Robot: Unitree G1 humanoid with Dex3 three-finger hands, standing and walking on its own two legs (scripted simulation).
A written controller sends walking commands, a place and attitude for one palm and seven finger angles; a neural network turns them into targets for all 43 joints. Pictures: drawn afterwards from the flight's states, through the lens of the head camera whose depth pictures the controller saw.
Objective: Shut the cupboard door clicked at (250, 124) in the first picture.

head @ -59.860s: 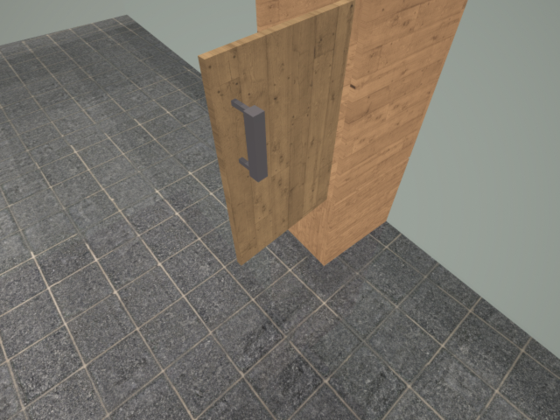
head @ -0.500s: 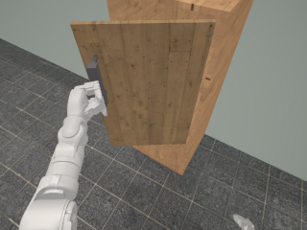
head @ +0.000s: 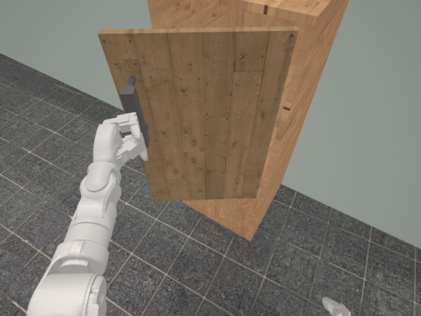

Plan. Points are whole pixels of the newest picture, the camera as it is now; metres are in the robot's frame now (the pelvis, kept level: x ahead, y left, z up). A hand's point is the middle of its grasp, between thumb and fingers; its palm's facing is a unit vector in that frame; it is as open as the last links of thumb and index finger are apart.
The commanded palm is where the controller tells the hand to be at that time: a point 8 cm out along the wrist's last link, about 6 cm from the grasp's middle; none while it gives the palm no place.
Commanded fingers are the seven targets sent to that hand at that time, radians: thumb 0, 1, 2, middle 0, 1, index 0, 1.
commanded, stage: push the door shut along its arc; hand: left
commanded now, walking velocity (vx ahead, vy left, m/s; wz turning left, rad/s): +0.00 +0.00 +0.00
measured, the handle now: (137, 112) +0.51 +0.17 +0.11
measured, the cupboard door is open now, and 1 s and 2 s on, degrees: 34 16 7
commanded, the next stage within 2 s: pull the fist back off the door in 1.78 s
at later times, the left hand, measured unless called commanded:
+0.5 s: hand (146, 120) +0.48 +0.14 +0.11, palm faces -0.09 -1.00 -0.02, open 3.2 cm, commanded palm +0.47 +0.18 +0.11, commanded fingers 0.00 0.90 0.90 -1.30 -1.50 -1.30 -1.50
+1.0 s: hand (166, 102) +0.53 +0.11 +0.12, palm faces -0.23 -0.97 -0.01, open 3.1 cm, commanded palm +0.53 +0.16 +0.11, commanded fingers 0.00 0.90 0.90 -1.30 -1.50 -1.30 -1.50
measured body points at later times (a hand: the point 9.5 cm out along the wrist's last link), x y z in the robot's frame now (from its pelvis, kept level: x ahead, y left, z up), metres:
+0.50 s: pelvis -0.01 +0.00 -0.01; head +0.06 +0.01 +0.43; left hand +0.48 +0.20 +0.12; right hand +0.02 -0.27 -0.13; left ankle +0.02 +0.12 -0.72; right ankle -0.01 -0.10 -0.72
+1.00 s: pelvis +0.00 +0.01 -0.02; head +0.11 +0.01 +0.42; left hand +0.54 +0.16 +0.12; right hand -0.03 -0.26 -0.13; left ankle +0.02 +0.12 -0.72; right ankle -0.01 -0.10 -0.72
